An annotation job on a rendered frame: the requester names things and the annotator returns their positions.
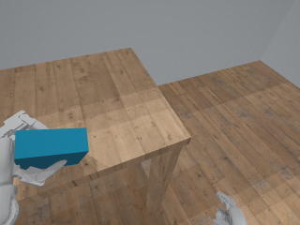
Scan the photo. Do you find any sponge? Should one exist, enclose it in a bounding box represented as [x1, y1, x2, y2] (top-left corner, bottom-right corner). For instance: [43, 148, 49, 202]
[14, 127, 89, 170]

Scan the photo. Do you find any left robot hand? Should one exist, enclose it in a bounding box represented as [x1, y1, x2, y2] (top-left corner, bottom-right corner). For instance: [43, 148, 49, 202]
[0, 110, 67, 188]

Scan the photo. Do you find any right robot hand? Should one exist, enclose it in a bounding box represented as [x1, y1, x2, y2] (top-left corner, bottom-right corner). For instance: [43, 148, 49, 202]
[213, 191, 248, 225]

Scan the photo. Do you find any table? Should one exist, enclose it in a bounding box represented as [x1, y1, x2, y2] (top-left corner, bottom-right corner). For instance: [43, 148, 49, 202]
[0, 47, 191, 214]

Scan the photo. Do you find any robot left forearm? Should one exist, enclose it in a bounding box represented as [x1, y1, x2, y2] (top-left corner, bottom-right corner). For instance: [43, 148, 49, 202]
[0, 184, 21, 225]

